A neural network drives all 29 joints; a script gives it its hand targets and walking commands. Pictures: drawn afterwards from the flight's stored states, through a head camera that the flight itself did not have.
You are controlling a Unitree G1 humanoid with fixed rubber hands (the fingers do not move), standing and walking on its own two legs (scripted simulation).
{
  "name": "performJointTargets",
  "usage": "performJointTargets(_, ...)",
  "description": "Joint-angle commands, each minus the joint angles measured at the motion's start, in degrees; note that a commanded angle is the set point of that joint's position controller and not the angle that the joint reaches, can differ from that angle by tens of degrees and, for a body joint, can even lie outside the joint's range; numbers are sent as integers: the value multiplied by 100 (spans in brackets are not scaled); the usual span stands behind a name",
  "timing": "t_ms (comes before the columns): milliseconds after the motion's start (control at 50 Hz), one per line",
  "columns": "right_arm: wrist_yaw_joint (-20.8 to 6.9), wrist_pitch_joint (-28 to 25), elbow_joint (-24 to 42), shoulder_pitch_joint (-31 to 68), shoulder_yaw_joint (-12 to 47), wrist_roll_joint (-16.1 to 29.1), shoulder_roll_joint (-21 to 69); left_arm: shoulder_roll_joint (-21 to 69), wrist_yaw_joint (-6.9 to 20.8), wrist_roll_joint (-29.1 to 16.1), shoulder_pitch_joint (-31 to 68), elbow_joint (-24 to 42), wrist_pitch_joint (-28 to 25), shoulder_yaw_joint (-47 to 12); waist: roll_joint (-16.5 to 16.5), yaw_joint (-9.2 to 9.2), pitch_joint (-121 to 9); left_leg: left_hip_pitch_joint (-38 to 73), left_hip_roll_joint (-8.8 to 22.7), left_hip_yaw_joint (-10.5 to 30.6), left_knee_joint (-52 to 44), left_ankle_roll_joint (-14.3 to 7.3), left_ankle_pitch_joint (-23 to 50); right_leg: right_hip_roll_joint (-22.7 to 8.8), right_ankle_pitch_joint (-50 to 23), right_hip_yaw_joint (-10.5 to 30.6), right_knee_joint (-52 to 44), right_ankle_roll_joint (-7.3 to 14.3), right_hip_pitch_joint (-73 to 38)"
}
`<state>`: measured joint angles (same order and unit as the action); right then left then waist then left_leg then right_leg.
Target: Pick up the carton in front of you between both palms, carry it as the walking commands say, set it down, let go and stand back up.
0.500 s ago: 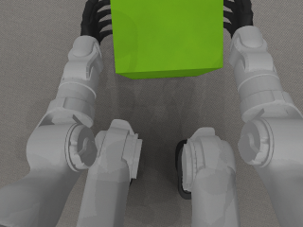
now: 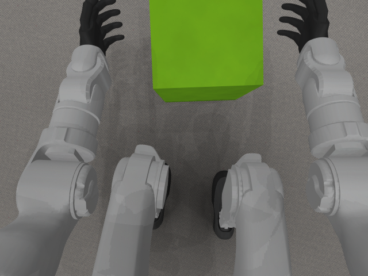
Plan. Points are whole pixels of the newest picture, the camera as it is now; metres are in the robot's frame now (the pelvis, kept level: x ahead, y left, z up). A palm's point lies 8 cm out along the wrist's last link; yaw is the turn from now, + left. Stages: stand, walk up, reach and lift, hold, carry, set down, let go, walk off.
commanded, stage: set down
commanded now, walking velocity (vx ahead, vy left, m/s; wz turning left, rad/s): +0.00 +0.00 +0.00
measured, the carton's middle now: (202, 54) +0.55 +0.00 -0.27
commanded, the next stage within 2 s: let go in 0.78 s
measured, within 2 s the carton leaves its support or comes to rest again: neither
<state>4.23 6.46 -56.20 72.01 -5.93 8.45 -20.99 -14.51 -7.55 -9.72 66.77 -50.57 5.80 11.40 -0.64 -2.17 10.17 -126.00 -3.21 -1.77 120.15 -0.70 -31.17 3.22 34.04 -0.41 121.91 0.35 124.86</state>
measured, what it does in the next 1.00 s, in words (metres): rises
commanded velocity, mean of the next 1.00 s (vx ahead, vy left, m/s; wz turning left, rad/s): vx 0.00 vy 0.00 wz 0.00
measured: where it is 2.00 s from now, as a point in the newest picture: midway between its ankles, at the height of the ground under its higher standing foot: (189, 211)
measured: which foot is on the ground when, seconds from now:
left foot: down 0.00-1.00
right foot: down 0.00-1.00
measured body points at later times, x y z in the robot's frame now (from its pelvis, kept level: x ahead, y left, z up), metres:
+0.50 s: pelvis +0.02 +0.00 +0.13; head +0.33 +0.00 +0.46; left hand +0.52 +0.21 +0.02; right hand +0.56 -0.19 +0.03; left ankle +0.12 +0.10 -0.36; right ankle +0.11 -0.11 -0.36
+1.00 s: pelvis +0.06 +0.00 +0.27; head +0.32 +0.01 +0.64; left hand +0.48 +0.22 +0.15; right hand +0.51 -0.20 +0.16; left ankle +0.12 +0.10 -0.36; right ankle +0.10 -0.11 -0.36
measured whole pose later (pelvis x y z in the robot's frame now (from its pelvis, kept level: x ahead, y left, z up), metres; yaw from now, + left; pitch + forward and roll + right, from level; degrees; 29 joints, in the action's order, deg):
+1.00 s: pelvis +0.06 +0.00 +0.27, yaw -1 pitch +41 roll +0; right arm -0.5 5.9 -43.8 44.1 -14.2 -4.1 -13.2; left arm -9.3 0.2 2.8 39.2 -39.1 5.6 14.4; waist -1.0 -1.8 -6.3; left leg -81.6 -3.2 1.4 60.1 -0.9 -18.9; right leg 3.2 20.5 2.1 60.8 0.1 80.8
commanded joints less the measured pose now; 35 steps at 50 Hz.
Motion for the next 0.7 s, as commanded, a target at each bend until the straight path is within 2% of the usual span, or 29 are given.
performJointTargets(0, -68, -101, 255, 1154, -414, -220, -734, -558, -42, 326, 1293, 492, -29, 288, 82, 138, -5998, 3715, 73, 125, -1459, 280, 1350, -29, -1010, 6, -1539, -56, -2524)
performJointTargets(20, -110, -110, 131, 1077, -319, -292, -664, -245, -24, 271, 1216, 571, -26, 266, 15, -160, -5651, 3316, -11, 63, -1587, 253, 1348, -50, -932, 98, -1727, 12, -2386)
performJointTargets(40, -111, -156, 595, 1336, -436, -288, -576, -549, 9, 386, 852, 217, -39, 364, -330, -69, -6045, 3414, -28, 170, -1630, 177, 1397, -52, -1088, -42, -1597, -92, -2644)
performJointTargets(60, -136, -136, 271, 1155, -548, -316, -688, -182, 6, 389, 1117, 653, -52, 196, 126, -34, -6024, 3614, 13, 120, -1741, 271, 1372, -37, -1111, -10, -1800, -36, -2539)
performJointTargets(80, -172, -163, 320, 1239, -548, -408, -642, -258, 22, 368, 1138, 517, -9, 355, -206, -8, -6116, 3554, -57, 46, -1854, 237, 1317, -3, -1043, -82, -1923, -16, -2599)
performJointTargets(100, -175, -101, 147, 1058, -627, -381, -788, -263, -21, 613, 958, 648, -10, 347, 228, -140, -6202, 3845, -7, 51, -1989, 249, 1310, 38, -1003, 10, -2050, -3, -2596)
performJointTargets(140, -179, -144, 452, 1159, -652, -470, -841, -413, -2, 429, 883, 856, 16, 417, -307, 19, -6588, 3658, -66, 42, -2183, 262, 1321, 11, -1201, -95, -2214, -40, -3213)
performJointTargets(160, -177, -145, 668, 1272, -538, -306, -598, -237, 35, 407, 997, 841, 12, 265, -113, -94, -6592, 3633, -61, -59, -2284, 271, 1362, 20, -1195, -39, -2371, -25, -3137)
performJointTargets(180, -221, -127, 676, 1334, -520, -451, -834, -299, 43, 420, 833, 861, 55, 441, -310, -235, -6726, 3684, -75, 9, -2379, 225, 1418, -23, -1286, -114, -2310, -51, -3289)
performJointTargets(200, -233, -83, 825, 1230, -523, -369, -747, -297, 29, 411, 1009, 1131, 67, 353, -183, -81, -6994, 3816, -63, -96, -2406, 264, 1552, 64, -1434, 7, -2566, 18, -3693)
performJointTargets(220, -257, -25, 720, 1121, -379, -222, -452, -434, 26, 399, 1037, 1228, 95, 401, -492, -146, -7106, 4163, -83, 47, -2645, 178, 1521, 66, -1433, -126, -2593, -56, -3712)
performJointTargets(240, -266, -42, 767, 1028, -512, -206, -572, -396, 28, 490, 833, 1038, 97, 416, -133, -204, -7212, 4220, -57, -116, -2485, 254, 1683, 36, -1500, -5, -2705, -45, -3752)
performJointTargets(260, -287, 21, 869, 1115, -423, -302, -642, -337, 62, 320, 647, 1169, 158, 316, -441, -96, -7211, 4034, -86, -48, -2769, 265, 1672, -16, -1561, -97, -2780, -77, -3946)
performJointTargets(300, -299, 85, 847, 926, -609, -319, -592, -451, 133, 485, 957, 1319, 178, 334, -62, -124, -7254, 4299, -66, -90, -2861, 288, 1813, 120, -1729, -41, -3003, -82, -3966)
performJointTargets(320, -335, 59, 1081, 1072, -538, -363, -555, -308, 156, 252, 891, 1469, 195, 234, -161, -205, -7501, 4751, -115, -63, -3069, 309, 2022, 111, -1738, -199, -3061, -95, -3997)
performJointTargets(360, -363, 108, 1043, 919, -834, -602, -889, -288, 152, 341, 707, 1382, 240, 298, -67, -29, -7452, 4710, -93, -38, -3124, 353, 2098, 84, -1819, -94, -3359, -66, -4058)
performJointTargets(420, -387, 124, 1093, 553, -836, -661, -796, -441, 198, 479, 208, 1438, 236, 539, -279, -153, -7331, 4780, -119, -48, -3522, 331, 2118, 71, -1920, -102, -3703, -123, -4309)
performJointTargets(440, -438, 105, 1291, 462, -716, -555, -409, -272, 221, 453, 277, 1367, 256, 360, -301, 19, -7124, 4841, -42, 21, -3716, 318, 2113, 118, -2040, -122, -3867, -109, -4508)
performJointTargets(460, -458, 103, 1248, 495, -691, -673, -478, -235, 274, 485, 239, 1460, 210, 339, -241, -149, -7118, 4711, -80, -72, -3749, 337, 2198, 93, -2096, -74, -3943, -92, -4547)
performJointTargets(480, -501, 93, 1372, 530, -705, -595, -482, -91, 298, 418, 246, 1420, 206, 321, -138, -118, -7344, 5068, -100, -32, -3798, 317, 2391, 83, -2210, -12, -3986, -102, -4671)
performJointTargets(500, -477, 89, 1258, 427, -706, -556, -349, -366, 284, 595, 118, 1489, 159, 668, -293, -338, -7285, 5133, -114, -19, -3945, 287, 2227, 98, -2008, -24, -4105, -153, -4683)
performJointTargets(520, -492, 69, 1494, 469, -691, -582, -508, -277, 312, 460, 213, 1692, 153, 372, -137, -11, -7341, 5139, -96, 22, -4050, 312, 2289, 85, -2143, -50, -4182, -69, -4815)
performJointTargets(560, -472, 107, 1279, 359, -764, -723, -445, -411, 315, 652, 140, 1272, 201, 535, -183, -191, -7099, 5092, -59, -63, -4170, 319, 2155, 72, -2171, 84, -4488, -154, -5116)
performJointTargets(580, -489, 76, 1544, 476, -764, -597, -463, -266, 307, 453, 108, 1648, 184, 424, -242, -191, -7356, 5436, -97, -27, -4436, 310, 2305, 98, -2373, -23, -4580, -140, -5451)
performJointTargets(600, -521, 98, 1140, 346, -883, -745, -451, -232, 329, 553, 181, 1427, 191, 467, -40, -99, -7586, 5594, -95, -120, -4476, 347, 2123, 120, -2199, 23, -4647, -120, -5742)
performJointTargets(620, -552, 71, 1241, 248, -748, -713, -415, -57, 332, 447, -155, 1328, 182, 476, -347, -100, -7310, 5686, -121, -71, -4619, 318, 2104, 90, -2086, 47, -4875, -183, -5688)
performJointTargets(640, -550, 33, 1108, 115, -929, -704, -473, -59, 353, 570, -107, 1389, 132, 501, -67, -158, -6961, 5628, -90, -35, -4788, 325, 2304, 78, -2329, 52, -4997, -129, -5540)
performJointTargets(660, -572, 42, 1118, 67, -884, -816, -351, -175, 367, 696, -208, 1366, 108, 545, -211, 14, -6835, 5497, -63, 63, -4836, 303, 2462, 47, -2627, 128, -4986, -132, -5561)
performJointTargets(680, -549, 0, 1401, 113, -877, -838, -345, -297, 403, 774, -309, 1121, 88, 798, -289, -139, -7267, 5827, -70, 7, -4877, 281, 2687, 53, -2791, 210, -5225, -159, -6154)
